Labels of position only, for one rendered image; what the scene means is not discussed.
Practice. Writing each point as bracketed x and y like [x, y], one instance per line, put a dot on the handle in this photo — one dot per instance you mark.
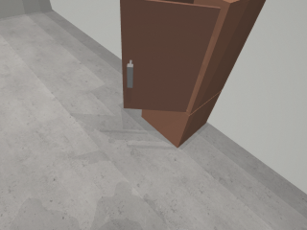
[130, 75]

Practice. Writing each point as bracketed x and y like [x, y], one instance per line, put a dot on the cupboard door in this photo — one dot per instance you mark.
[166, 42]

